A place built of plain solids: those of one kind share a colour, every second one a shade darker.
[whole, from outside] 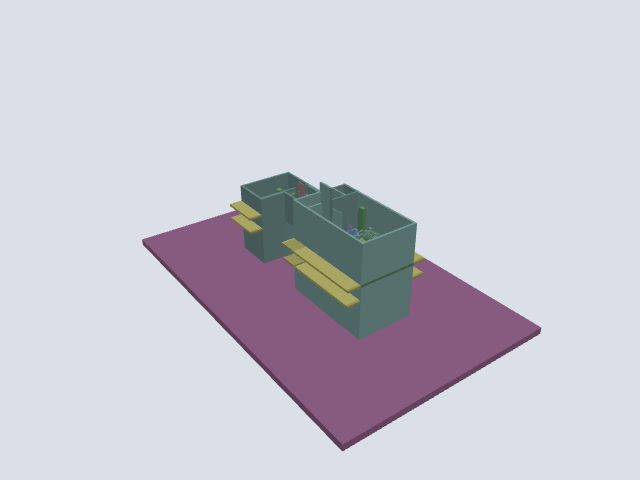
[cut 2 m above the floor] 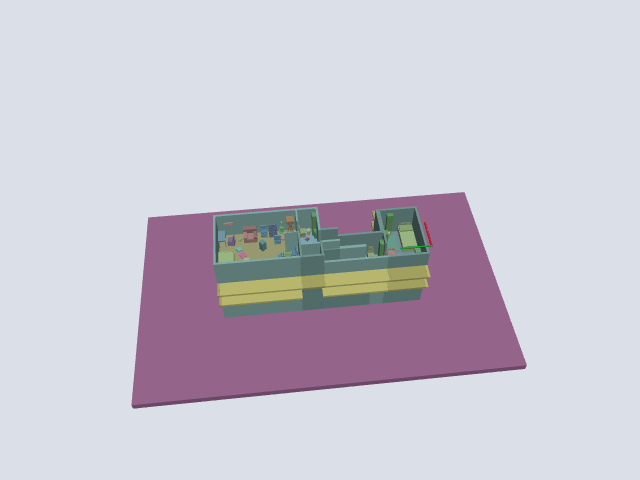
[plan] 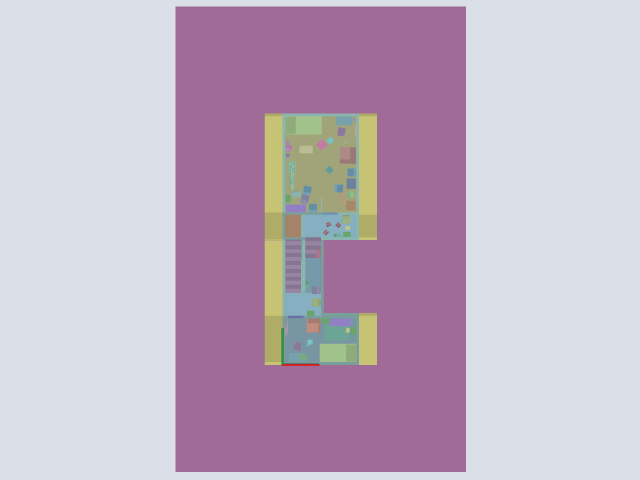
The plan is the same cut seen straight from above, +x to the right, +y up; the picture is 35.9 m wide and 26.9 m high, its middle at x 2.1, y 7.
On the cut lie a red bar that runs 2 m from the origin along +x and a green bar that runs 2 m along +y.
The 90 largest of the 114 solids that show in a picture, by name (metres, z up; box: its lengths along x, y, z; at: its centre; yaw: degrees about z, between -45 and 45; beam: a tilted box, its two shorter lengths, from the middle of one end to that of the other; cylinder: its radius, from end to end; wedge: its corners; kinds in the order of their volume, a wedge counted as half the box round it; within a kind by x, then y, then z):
{
 "under_1": {"box": [16.29, 26.09, 0.5], "at": [2.15, 7.05, -0.33]},
 "wall_1": {"box": [0.16, 2.46, 5.58], "at": [0.08, 1.39, 2.49]},
 "wall_2": {"box": [0.16, 1.0, 3.23], "at": [0.08, 3.25, 1.31]},
 "wall_3": {"box": [0.16, 4.24, 2.35], "at": [0.08, 4.87, 4.1]},
 "wall_4": {"box": [0.16, 3.13, 3.23], "at": [0.08, 5.62, 1.31]},
 "wall_5": {"box": [0.16, 1.26, 2.86], "at": [0.08, 7.78, 5.46]},
 "wall_6": {"box": [0.16, 1.23, 4.04], "at": [0.08, 7.8, 1.72]},
 "wall_7": {"box": [0.16, 5.39, 7.2], "at": [0.08, 11.24, 3.3]},
 "wall_8": {"box": [0.31, 0.13, 5.58], "at": [0.15, 2.69, 2.49]},
 "wall_9": {"box": [1.27, 0.3, 3.23], "at": [0.64, 3.9, 1.31]},
 "wall_10": {"box": [1.27, 0.13, 2.86], "at": [0.64, 7.09, 5.46]},
 "wall_11": {"box": [0.07, 1.16, 2.35], "at": [1.07, 6.41, 4.1]},
 "wall_12": {"box": [0.13, 1.26, 2.86], "at": [1.1, 7.78, 5.46]},
 "wall_13": {"box": [2.21, 0.13, 2.86], "at": [1.1, 8.48, 5.46]},
 "wall_14": {"box": [0.23, 1.79, 2.35], "at": [1.16, 4.94, 4.1]},
 "wall_15": {"box": [0.16, 1.16, 3.97], "at": [1.19, 6.41, 4.91]},
 "wall_16": {"box": [4.29, 0.16, 5.58], "at": [2.15, 0.08, 2.49]},
 "wall_17": {"box": [4.29, 0.16, 7.2], "at": [2.15, 14.01, 3.3]},
 "wall_18": {"box": [0.16, 2.93, 2.35], "at": [2.23, 4.37, 4.1]},
 "wall_19": {"box": [0.16, 4.24, 3.23], "at": [2.23, 5.03, 1.31]},
 "wall_20": {"box": [0.16, 1.16, 2.86], "at": [2.23, 6.41, 5.46]},
 "wall_21": {"box": [3.11, 0.13, 5.58], "at": [2.73, 2.69, 2.49]},
 "wall_22": {"box": [2.14, 0.16, 5.58], "at": [3.22, 2.83, 2.49]},
 "wall_23": {"box": [2.14, 0.16, 2.86], "at": [3.22, 7.07, 5.46]},
 "wall_24": {"box": [1.21, 0.13, 2.86], "at": [3.69, 8.48, 5.46]},
 "wall_25": {"box": [0.16, 2.46, 5.58], "at": [4.21, 1.39, 2.49]},
 "wall_26": {"box": [0.16, 1.26, 7.2], "at": [4.21, 7.78, 3.3]},
 "wall_27": {"box": [0.16, 5.39, 7.2], "at": [4.21, 11.24, 3.3]},
 "stair_1": {"box": [0.88, 0.22, 3.03], "at": [0.6, 4.16, 1.22]},
 "stair_2": {"box": [0.88, 0.44, 2.83], "at": [0.6, 4.27, 1.12]},
 "stair_3": {"box": [0.88, 0.67, 2.64], "at": [0.6, 4.38, 1.02]},
 "stair_4": {"box": [0.88, 0.89, 2.44], "at": [0.6, 4.49, 0.92]},
 "stair_5": {"box": [0.88, 1.11, 2.25], "at": [0.6, 4.6, 0.82]},
 "stair_6": {"box": [0.88, 1.33, 2.06], "at": [0.6, 4.72, 0.73]},
 "stair_7": {"box": [0.88, 1.55, 1.86], "at": [0.6, 4.83, 0.63]},
 "stair_8": {"box": [0.88, 1.77, 1.67], "at": [0.6, 4.94, 0.53]},
 "stair_9": {"box": [0.88, 2.0, 1.47], "at": [0.6, 5.05, 0.43]},
 "stair_10": {"box": [0.88, 2.22, 1.27], "at": [0.6, 5.16, 0.34]},
 "stair_11": {"box": [0.88, 2.44, 1.08], "at": [0.6, 5.27, 0.24]},
 "stair_12": {"box": [0.88, 2.66, 0.89], "at": [0.6, 5.38, 0.14]},
 "stair_13": {"box": [0.88, 2.88, 0.69], "at": [0.6, 5.49, 0.04]},
 "stair_14": {"box": [0.88, 1.16, 0.34], "at": [1.71, 6.57, 2.94]},
 "stair_15": {"box": [0.88, 0.93, 0.53], "at": [1.71, 6.69, 3.03]},
 "stair_16": {"box": [0.88, 0.69, 0.71], "at": [1.71, 6.81, 3.12]},
 "stair_17": {"box": [0.88, 0.46, 0.9], "at": [1.71, 6.92, 3.22]},
 "stair_18": {"box": [0.88, 0.23, 1.08], "at": [1.71, 7.04, 3.31]},
 "upper_floor_next_1": {"box": [1.0, 2.46, 0.16], "at": [-0.5, 1.39, 2.85]},
 "upper_floor_next_2": {"box": [1.0, 2.46, 0.16], "at": [-0.5, 1.39, 3.96]},
 "upper_floor_next_3": {"box": [1.0, 4.24, 0.16], "at": [-0.5, 4.87, 2.85]},
 "upper_floor_next_4": {"box": [1.0, 4.24, 0.16], "at": [-0.5, 4.87, 3.96]},
 "upper_floor_next_5": {"box": [1.0, 1.26, 0.16], "at": [-0.5, 7.78, 3.96]},
 "upper_floor_next_6": {"box": [1.0, 5.39, 0.16], "at": [-0.5, 11.24, 2.85]},
 "upper_floor_next_7": {"box": [1.0, 5.39, 0.16], "at": [-0.5, 11.24, 3.96]},
 "upper_floor_next_8": {"box": [1.0, 2.46, 0.16], "at": [4.79, 1.39, 2.85]},
 "upper_floor_next_9": {"box": [1.0, 2.46, 0.16], "at": [4.79, 1.39, 3.96]},
 "upper_floor_next_10": {"box": [1.0, 1.26, 0.16], "at": [4.79, 7.78, 2.85]},
 "upper_floor_next_11": {"box": [1.0, 1.26, 0.16], "at": [4.79, 7.78, 3.96]},
 "upper_floor_next_12": {"box": [1.0, 5.39, 0.16], "at": [4.79, 11.24, 2.85]},
 "upper_floor_next_13": {"box": [1.0, 5.39, 0.16], "at": [4.79, 11.24, 3.96]},
 "upper_floor_front_1": {"box": [3.97, 5.39, 0.16], "at": [2.15, 11.24, 3.96]},
 "child_bed_1": {"box": [0.55, 0.96, 0.2], "at": [0.47, 13.43, 4.62]},
 "child_bed_2": {"box": [2.06, 1.06, 0.4], "at": [1.17, 13.43, 4.42]},
 "child_bed_3": {"box": [2.06, 1.06, 0.4], "at": [3.12, 0.66, 3.31]},
 "child_bed_4": {"box": [0.55, 0.96, 0.2], "at": [3.83, 0.66, 3.51]},
 "upper_floor_pavilion_1": {"box": [3.97, 2.46, 0.16], "at": [2.15, 1.39, 2.85]},
 "upper_floor_landing_1": {"box": [1.99, 1.3, 0.16], "at": [1.16, 3.4, 2.85]},
 "upper_floor_landing_2": {"box": [0.88, 1.95, 0.16], "at": [1.71, 5.02, 2.85]},
 "upper_floor_landing_3": {"box": [2.96, 1.26, 0.16], "at": [2.65, 7.78, 3.96]},
 "billy_1": {"box": [0.28, 0.42, 2.02], "at": [0.31, 9.31, 5.04]},
 "billy_2": {"box": [0.42, 0.28, 2.02], "at": [1.58, 2.9, 3.94]},
 "billy_3": {"box": [0.42, 0.28, 2.02], "at": [3.61, 7.3, 5.04]},
 "billy_4": {"box": [0.28, 0.42, 2.02], "at": [3.98, 1.9, 3.94]},
 "armchair_club_1": {"box": [0.87, 0.24, 0.18], "at": [3.64, 12.08, 4.54]},
 "armchair_club_2": {"box": [0.9, 0.92, 0.35], "at": [3.65, 11.74, 4.28]},
 "armchair_club_3": {"box": [0.33, 0.92, 0.38], "at": [3.95, 11.74, 4.64]},
 "upper_floor_stair_1": {"box": [0.88, 1.26, 0.16], "at": [0.6, 7.78, 3.96]},
 "armchair_frame_1": {"box": [0.63, 0.74, 0.18], "at": [1.74, 2.18, 3.24]},
 "armchair_frame_2": {"box": [0.62, 0.26, 0.41], "at": [1.74, 2.46, 3.54]},
 "clothes_rail_1": {"box": [1.13, 0.44, 0.12], "at": [0.76, 8.78, 4.09]},
 "clothes_rail_2": {"box": [1.13, 0.44, 0.12], "at": [3.24, 2.38, 2.99]},
 "small_desk_1": {"box": [0.9, 0.5, 0.13], "at": [0.83, 0.42, 3.61]},
 "small_desk_2": {"box": [0.9, 0.5, 0.13], "at": [3.46, 13.67, 4.72]},
 "wall_foot_1": {"box": [4.29, 0.16, 0.17], "at": [2.15, 14.01, 3.96]},
 "rug_1": {"box": [1.4, 0.9, 0.08], "at": [3.06, 1.81, 2.9], "yaw": 1.1},
 "leaf_front_door_1": {"box": [0.05, 0.87, 2.24], "at": [2.19, 8.98, 5.16], "yaw": 3.0},
 "leaf_pavilion_door_1": {"box": [0.05, 0.87, 2.24], "at": [0.28, 2.19, 4.05], "yaw": -4.0},
 "toy_box_1": {"box": [0.74, 0.42, 0.31], "at": [1.32, 12.07, 4.19], "yaw": -0.5},
 "bar_stool_1": {"box": [0.35, 0.35, 0.74], "at": [2.62, 10.93, 4.41], "yaw": 39.0},
 "floor_lamp_1": {"box": [0.53, 0.53, 0.27], "at": [3.84, 8.93, 5.4]},
 "recycling_crate_1": {"box": [0.48, 0.36, 0.28], "at": [0.77, 9.56, 4.17], "yaw": 16.0}
}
